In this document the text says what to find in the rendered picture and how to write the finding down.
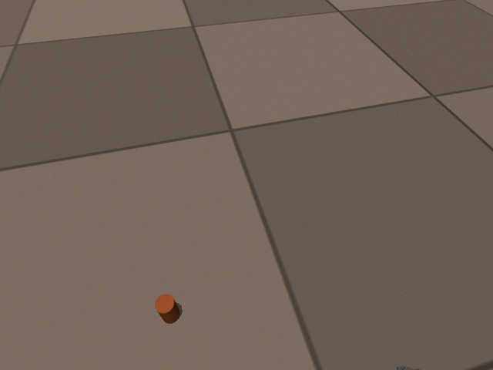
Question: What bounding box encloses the can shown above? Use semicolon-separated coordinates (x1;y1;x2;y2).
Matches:
155;294;180;324

